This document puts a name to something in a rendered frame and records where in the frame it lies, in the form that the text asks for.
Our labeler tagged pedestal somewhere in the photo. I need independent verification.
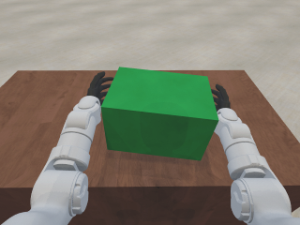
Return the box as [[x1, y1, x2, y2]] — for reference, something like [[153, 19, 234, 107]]
[[0, 70, 300, 225]]

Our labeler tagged right robot hand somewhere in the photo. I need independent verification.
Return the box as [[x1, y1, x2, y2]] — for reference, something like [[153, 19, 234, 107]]
[[211, 84, 231, 111]]

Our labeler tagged right robot forearm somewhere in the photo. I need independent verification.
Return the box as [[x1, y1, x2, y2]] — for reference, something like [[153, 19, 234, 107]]
[[214, 108, 292, 213]]

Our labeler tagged left robot forearm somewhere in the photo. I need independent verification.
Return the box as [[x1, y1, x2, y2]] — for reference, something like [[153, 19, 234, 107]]
[[30, 96, 101, 208]]

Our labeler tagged carton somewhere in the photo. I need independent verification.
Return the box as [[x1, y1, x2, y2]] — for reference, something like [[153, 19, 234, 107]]
[[100, 67, 219, 161]]

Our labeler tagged right robot upper arm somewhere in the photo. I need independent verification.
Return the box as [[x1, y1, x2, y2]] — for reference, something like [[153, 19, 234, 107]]
[[231, 178, 300, 225]]

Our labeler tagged left robot hand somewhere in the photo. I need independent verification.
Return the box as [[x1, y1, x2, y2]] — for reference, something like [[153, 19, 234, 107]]
[[86, 71, 114, 106]]

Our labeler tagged left robot upper arm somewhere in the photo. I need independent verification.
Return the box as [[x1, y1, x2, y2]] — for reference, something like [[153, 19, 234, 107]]
[[1, 170, 89, 225]]

